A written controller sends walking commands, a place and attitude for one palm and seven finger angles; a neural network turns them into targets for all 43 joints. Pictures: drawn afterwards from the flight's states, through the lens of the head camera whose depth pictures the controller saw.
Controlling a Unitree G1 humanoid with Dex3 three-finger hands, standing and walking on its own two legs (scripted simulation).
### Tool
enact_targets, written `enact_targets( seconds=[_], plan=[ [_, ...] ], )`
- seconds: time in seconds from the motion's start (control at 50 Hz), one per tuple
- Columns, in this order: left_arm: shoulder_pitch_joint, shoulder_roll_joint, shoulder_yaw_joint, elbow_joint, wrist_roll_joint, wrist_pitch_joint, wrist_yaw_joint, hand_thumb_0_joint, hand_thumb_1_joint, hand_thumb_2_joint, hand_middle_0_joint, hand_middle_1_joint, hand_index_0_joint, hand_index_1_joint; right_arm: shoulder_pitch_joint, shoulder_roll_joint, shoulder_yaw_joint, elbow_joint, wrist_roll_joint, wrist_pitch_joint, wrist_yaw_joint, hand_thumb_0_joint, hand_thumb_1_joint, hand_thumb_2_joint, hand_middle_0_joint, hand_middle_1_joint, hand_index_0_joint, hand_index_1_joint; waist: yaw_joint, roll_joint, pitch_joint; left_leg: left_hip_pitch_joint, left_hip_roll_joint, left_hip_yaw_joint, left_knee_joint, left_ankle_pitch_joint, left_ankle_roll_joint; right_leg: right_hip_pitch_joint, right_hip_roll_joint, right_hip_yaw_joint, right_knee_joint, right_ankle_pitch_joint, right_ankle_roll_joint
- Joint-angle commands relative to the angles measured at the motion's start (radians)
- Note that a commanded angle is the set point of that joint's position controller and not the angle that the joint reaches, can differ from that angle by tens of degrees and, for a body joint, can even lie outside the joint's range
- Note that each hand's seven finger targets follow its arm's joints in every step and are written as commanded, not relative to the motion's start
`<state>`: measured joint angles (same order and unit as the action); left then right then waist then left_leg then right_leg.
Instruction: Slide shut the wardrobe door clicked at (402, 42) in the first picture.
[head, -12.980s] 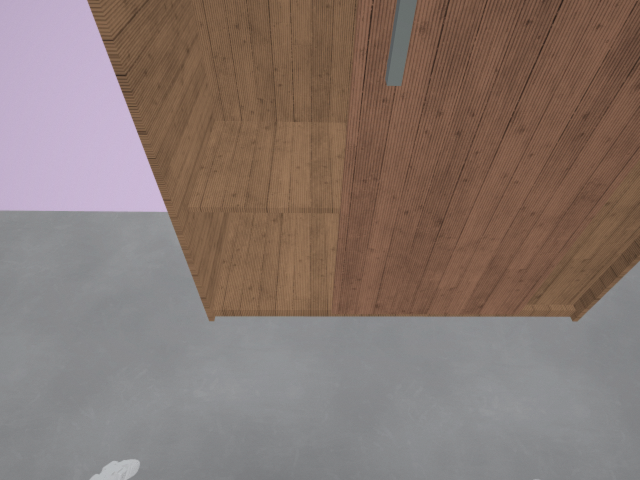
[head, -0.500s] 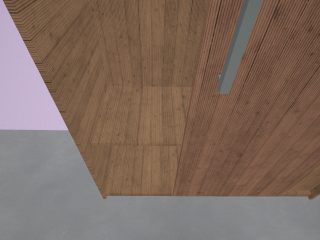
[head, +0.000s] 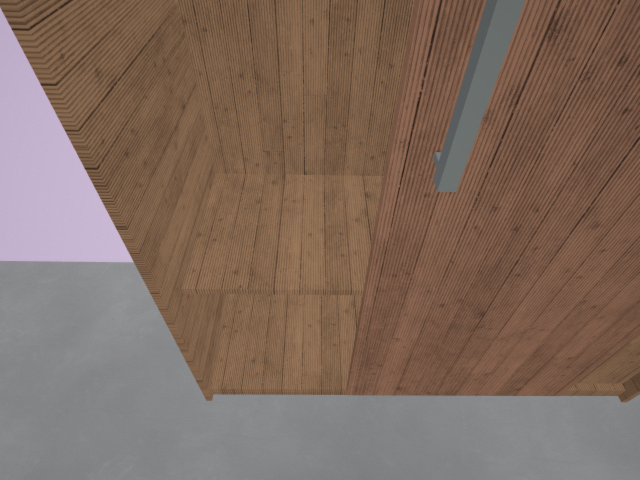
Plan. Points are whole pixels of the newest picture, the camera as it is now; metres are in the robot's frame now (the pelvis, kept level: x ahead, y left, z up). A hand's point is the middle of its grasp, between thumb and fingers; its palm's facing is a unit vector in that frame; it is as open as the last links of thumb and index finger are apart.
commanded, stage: look again from close up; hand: right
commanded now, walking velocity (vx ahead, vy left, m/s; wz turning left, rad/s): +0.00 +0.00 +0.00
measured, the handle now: (466, 92) +0.48 -0.13 +0.27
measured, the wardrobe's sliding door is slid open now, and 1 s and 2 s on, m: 0.42 0.42 0.42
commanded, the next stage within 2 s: raise the hand with hooked fingers in 0.30 s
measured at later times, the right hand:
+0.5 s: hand out of the picture +0.03 -0.19 -0.14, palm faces +0.16 +0.95 -0.26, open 7.3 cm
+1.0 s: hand (551, 476) +0.15 -0.22 +0.04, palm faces +0.22 +0.97 -0.08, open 9.6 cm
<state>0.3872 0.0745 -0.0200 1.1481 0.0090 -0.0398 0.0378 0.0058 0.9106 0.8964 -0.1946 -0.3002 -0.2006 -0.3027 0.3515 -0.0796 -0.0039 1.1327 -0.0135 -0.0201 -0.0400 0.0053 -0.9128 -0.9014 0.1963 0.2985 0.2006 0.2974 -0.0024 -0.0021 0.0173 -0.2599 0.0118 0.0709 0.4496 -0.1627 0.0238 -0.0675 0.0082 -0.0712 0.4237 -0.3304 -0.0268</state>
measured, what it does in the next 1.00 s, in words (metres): stands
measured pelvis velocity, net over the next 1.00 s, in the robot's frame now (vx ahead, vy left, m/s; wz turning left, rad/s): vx -0.01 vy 0.01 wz -0.07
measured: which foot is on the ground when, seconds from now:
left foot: down 0.00-1.00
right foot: down 0.00-1.00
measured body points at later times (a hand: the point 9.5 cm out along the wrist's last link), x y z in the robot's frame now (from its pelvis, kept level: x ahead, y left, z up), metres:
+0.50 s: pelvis +0.00 +0.00 +0.00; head +0.01 +0.01 +0.45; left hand -0.01 +0.21 -0.16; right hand +0.02 -0.24 -0.12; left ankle +0.05 +0.11 -0.74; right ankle -0.06 -0.10 -0.74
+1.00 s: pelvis -0.01 +0.01 -0.03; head +0.00 +0.00 +0.42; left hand +0.23 +0.22 -0.06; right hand +0.13 -0.27 +0.04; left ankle +0.05 +0.11 -0.74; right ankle -0.06 -0.10 -0.74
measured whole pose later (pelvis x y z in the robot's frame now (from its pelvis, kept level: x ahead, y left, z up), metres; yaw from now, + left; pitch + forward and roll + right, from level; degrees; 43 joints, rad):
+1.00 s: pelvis -0.01 +0.01 -0.03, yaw -4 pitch +4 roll +2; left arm 0.19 0.27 0.00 0.50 -0.03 -0.29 0.01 0.01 0.91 0.90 -0.19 -0.30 -0.20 -0.30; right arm 0.53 -0.25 -0.19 -0.16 0.26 -0.30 0.19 0.01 -0.40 -0.69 0.24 0.62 0.24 0.62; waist -0.07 -0.01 -0.04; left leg -0.52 0.02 0.14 0.75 -0.29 0.04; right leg -0.39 -0.02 0.01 0.83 -0.50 -0.01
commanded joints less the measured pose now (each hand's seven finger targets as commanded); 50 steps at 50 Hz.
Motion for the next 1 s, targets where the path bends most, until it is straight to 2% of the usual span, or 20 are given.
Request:
enact_targets(
  seconds=[0.0,0.36,0.38,0.4,0.42,0.44,0.46,0.5,0.54,0.58,0.62,0.66,0.68,0.7,0.74,0.76,0.82,0.88,0.9,0.98],
  plan=[
    [0.116,0.067,0.009,0.002,-0.001,-0.002,0.008,0.000,0.900,0.900,-0.200,-0.300,-0.200,-0.300,0.081,-0.066,-0.008,-0.019,0.002,-0.011,-0.001,0.000,-0.900,-0.900,0.200,0.300,0.200,0.300,-0.001,0.006,0.108,0.097,0.083,-0.120,-0.054,0.079,0.032,-0.206,-0.103,0.107,-0.134,0.091,-0.016],
    [0.111,0.067,0.008,0.005,0.000,-0.005,0.010,0.000,0.900,0.900,-0.200,-0.300,-0.200,-0.300,0.081,-0.065,-0.009,-0.015,0.001,-0.009,-0.002,0.000,-0.900,-0.900,0.200,0.300,0.200,0.300,-0.001,-0.011,0.102,0.094,0.085,-0.118,-0.035,0.117,0.034,-0.182,-0.105,0.101,-0.127,0.136,-0.015],
    [-0.052,0.143,0.026,-0.082,-0.011,-0.007,0.001,0.000,0.900,0.900,-0.200,-0.300,-0.200,-0.300,0.132,-0.148,-0.011,0.025,-0.005,-0.018,-0.042,0.000,-0.900,-0.900,0.200,0.300,0.200,0.300,-0.043,0.003,0.131,0.073,0.138,-0.117,0.034,0.467,0.019,-0.232,-0.123,0.037,0.043,0.261,0.016],
    [-0.095,0.361,0.097,-0.422,-0.014,-0.153,0.068,0.000,0.900,0.900,-0.200,-0.300,-0.200,-0.300,-0.606,-0.452,-0.125,-1.485,0.211,-0.176,-0.029,0.000,-0.877,-0.890,0.202,0.315,0.202,0.315,0.100,-0.251,-0.200,0.117,0.034,-0.099,-0.028,0.280,-0.024,-0.038,-0.017,0.069,-0.031,0.320,0.018],
    [-0.145,0.291,0.032,-0.397,-0.021,-0.276,0.073,0.000,0.900,0.900,-0.200,-0.300,-0.200,-0.300,-0.370,-0.286,-0.042,-1.365,0.129,-0.114,-0.054,0.000,-0.853,-0.880,0.203,0.330,0.203,0.330,0.038,-0.361,-0.294,0.164,0.031,-0.093,0.042,0.105,0.041,-0.045,-0.049,0.043,-0.061,0.491,0.049],
    [-0.109,0.266,0.020,-0.337,-0.047,-0.323,0.049,0.000,0.900,0.900,-0.200,-0.300,-0.200,-0.300,-0.243,-0.175,0.014,-1.126,0.134,-0.038,-0.098,0.000,-0.830,-0.870,0.205,0.345,0.205,0.345,0.029,-0.255,-0.231,0.083,0.027,-0.054,0.078,0.009,0.026,-0.108,-0.046,0.053,-0.078,0.526,0.074],
    [-0.087,0.234,0.029,-0.360,-0.061,-0.335,0.032,0.000,0.900,0.900,-0.200,-0.300,-0.200,-0.300,-0.085,-0.069,0.079,-1.117,0.137,0.046,-0.100,0.000,-0.807,-0.860,0.207,0.360,0.207,0.360,0.027,-0.117,-0.168,0.047,0.020,-0.017,0.087,-0.046,0.007,-0.157,-0.071,0.092,-0.086,0.478,0.071],
    [-0.129,0.262,0.019,-0.435,-0.074,-0.381,0.047,0.000,0.900,0.900,-0.200,-0.300,-0.200,-0.300,-0.063,-0.021,0.144,-1.278,0.159,0.053,-0.069,0.000,-0.760,-0.840,0.210,0.390,0.210,0.390,0.026,0.068,-0.112,0.025,0.016,-0.024,0.022,-0.060,-0.006,-0.207,-0.055,0.089,-0.028,0.201,0.030],
    [-0.149,0.308,0.022,-0.493,-0.066,-0.426,0.059,0.000,0.900,0.900,-0.200,-0.300,-0.200,-0.300,-0.060,-0.080,0.125,-1.390,0.185,-0.013,-0.042,0.000,-0.713,-0.820,0.213,0.420,0.213,0.420,0.046,0.264,-0.060,-0.016,0.027,-0.081,-0.042,-0.230,-0.019,-0.274,-0.021,0.108,0.023,0.033,-0.013],
    [-0.150,0.326,0.044,-0.535,-0.041,-0.438,0.039,0.000,0.900,0.900,-0.200,-0.300,-0.200,-0.300,-0.091,-0.084,0.094,-1.367,0.183,-0.085,-0.002,0.000,-0.667,-0.800,0.217,0.450,0.217,0.450,0.064,0.344,0.021,-0.107,0.029,-0.073,-0.025,-0.328,-0.020,-0.362,-0.003,0.126,0.085,-0.013,-0.013],
    [-0.154,0.320,0.068,-0.583,-0.038,-0.427,-0.008,0.000,0.900,0.900,-0.200,-0.300,-0.200,-0.300,0.114,-0.089,0.012,-1.247,0.215,-0.177,0.086,0.000,-0.620,-0.780,0.220,0.480,0.220,0.480,-0.007,0.260,0.009,-0.122,0.030,-0.064,0.038,-0.320,0.003,-0.433,0.010,0.109,0.134,0.002,0.015],
    [-0.199,0.332,0.084,-0.629,-0.032,-0.395,-0.048,0.000,0.900,0.900,-0.200,-0.300,-0.200,-0.300,0.285,-0.162,-0.145,-1.171,0.269,-0.308,0.204,0.000,-0.573,-0.760,0.223,0.510,0.223,0.510,-0.056,0.120,-0.052,-0.099,0.035,-0.062,0.119,-0.267,0.029,-0.478,0.021,0.070,0.198,0.002,0.042],
    [-0.227,0.344,0.089,-0.664,-0.027,-0.368,-0.069,0.000,0.900,0.900,-0.200,-0.300,-0.200,-0.300,0.300,-0.200,-0.205,-1.143,0.284,-0.368,0.270,0.000,-0.550,-0.750,0.225,0.525,0.225,0.525,-0.055,0.079,-0.065,-0.087,0.039,-0.068,0.151,-0.226,0.043,-0.497,0.028,0.062,0.234,0.002,0.048],
    [-0.238,0.342,0.106,-0.682,-0.033,-0.341,-0.082,0.000,0.900,0.900,-0.200,-0.300,-0.200,-0.300,0.353,-0.293,-0.318,-1.087,0.259,-0.386,0.296,0.000,-0.527,-0.740,0.227,0.540,0.227,0.540,-0.090,0.018,-0.092,-0.053,0.043,-0.093,0.182,-0.170,0.058,-0.527,0.034,0.054,0.259,0.019,0.049],
    [-0.318,0.326,0.098,-0.774,-0.044,-0.271,-0.095,0.000,0.900,0.900,-0.200,-0.300,-0.200,-0.300,0.332,-0.260,-0.233,-1.238,0.219,-0.338,0.304,0.000,-0.480,-0.720,0.230,0.570,0.230,0.570,-0.106,-0.029,-0.097,-0.041,0.036,-0.085,0.207,-0.090,0.054,-0.550,0.048,0.017,0.255,0.021,0.029],
    [-0.331,0.316,0.093,-0.811,-0.055,-0.242,-0.094,0.000,0.900,0.900,-0.200,-0.300,-0.200,-0.300,0.294,-0.245,-0.203,-1.320,0.213,-0.301,0.296,0.000,-0.457,-0.710,0.232,0.585,0.232,0.585,-0.102,-0.044,-0.097,-0.040,0.032,-0.079,0.202,-0.088,0.050,-0.549,0.050,0.010,0.239,0.013,0.021],
    [-0.305,0.307,0.086,-0.868,-0.052,-0.213,-0.063,0.000,0.900,0.900,-0.200,-0.300,-0.200,-0.300,0.105,-0.293,-0.263,-1.573,0.267,-0.284,0.247,0.000,-0.387,-0.680,0.237,0.630,0.237,0.630,-0.061,-0.004,-0.208,-0.024,0.018,-0.114,0.188,-0.113,0.034,-0.518,0.031,0.029,0.248,0.029,0.004],
    [-0.209,0.281,0.068,-0.824,-0.047,-0.247,-0.030,0.000,0.900,0.900,-0.200,-0.300,-0.200,-0.300,-0.060,-0.299,-0.269,-1.702,0.294,-0.362,0.205,0.000,-0.317,-0.650,0.242,0.675,0.242,0.675,-0.006,-0.124,-0.260,-0.024,0.005,-0.112,0.197,0.009,0.021,-0.412,0.007,0.069,0.263,0.131,0.004],
    [-0.190,0.293,0.057,-0.791,-0.037,-0.264,-0.024,0.000,0.900,0.900,-0.200,-0.300,-0.200,-0.300,-0.161,-0.305,-0.242,-1.736,0.298,-0.392,0.210,0.000,-0.293,-0.640,0.243,0.690,0.243,0.690,0.034,-0.088,-0.238,-0.053,-0.006,-0.109,0.199,0.029,0.015,-0.399,0.000,0.092,0.274,0.141,0.002],
    [-0.175,0.311,0.027,-0.702,-0.051,-0.347,0.002,0.000,0.900,0.900,-0.200,-0.300,-0.200,-0.300,-0.238,-0.249,-0.104,-1.632,0.296,-0.439,0.318,0.000,-0.200,-0.600,0.250,0.750,0.250,0.750,0.076,-0.105,-0.196,-0.091,0.001,-0.053,0.169,-0.014,-0.001,-0.325,-0.016,0.128,0.246,0.111,-0.003]
  ],
)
